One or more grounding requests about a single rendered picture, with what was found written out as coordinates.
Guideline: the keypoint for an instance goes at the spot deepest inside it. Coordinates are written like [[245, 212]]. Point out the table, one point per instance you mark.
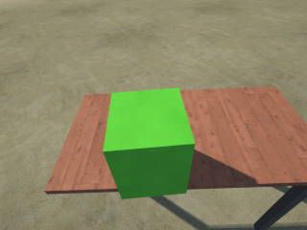
[[245, 137]]

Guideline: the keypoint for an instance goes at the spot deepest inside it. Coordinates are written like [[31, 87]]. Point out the carton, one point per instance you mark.
[[149, 144]]

